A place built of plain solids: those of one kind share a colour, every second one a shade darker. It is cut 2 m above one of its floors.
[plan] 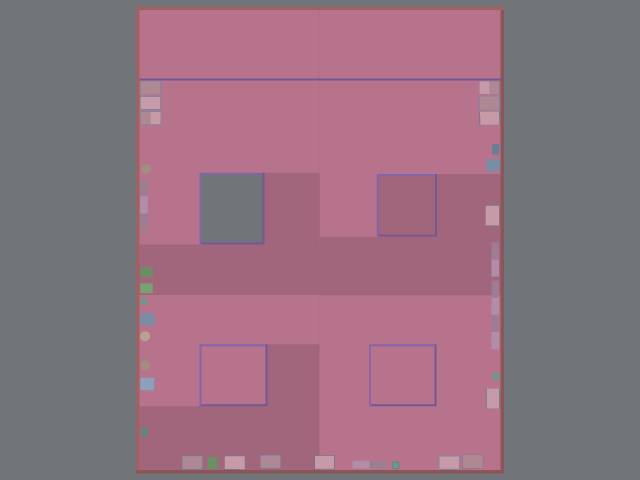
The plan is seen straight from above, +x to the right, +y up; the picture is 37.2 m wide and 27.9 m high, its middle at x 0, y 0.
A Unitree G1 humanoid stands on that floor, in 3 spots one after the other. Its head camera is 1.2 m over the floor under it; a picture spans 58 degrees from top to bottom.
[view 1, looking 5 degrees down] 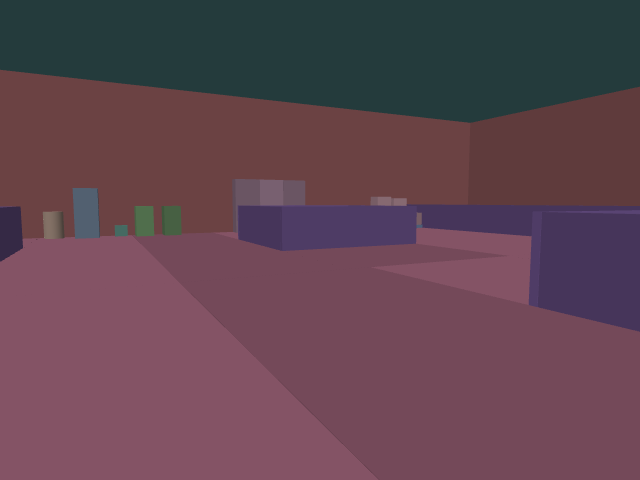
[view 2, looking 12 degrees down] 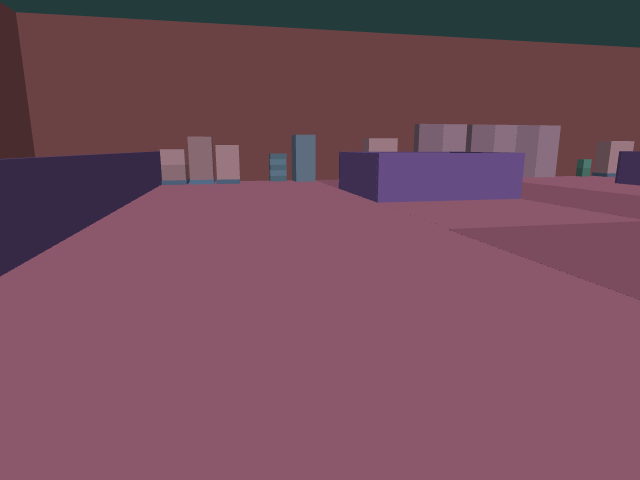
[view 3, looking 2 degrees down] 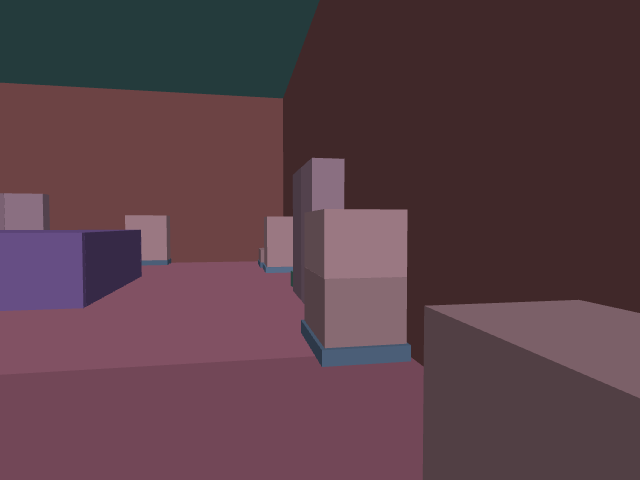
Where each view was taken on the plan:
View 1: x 6.63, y -4.24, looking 153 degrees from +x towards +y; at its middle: guard_wall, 11.10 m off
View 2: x -5.91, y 7.12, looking -12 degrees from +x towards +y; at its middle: floor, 5.77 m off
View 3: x -3.88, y -11.82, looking -11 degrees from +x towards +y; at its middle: load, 3.86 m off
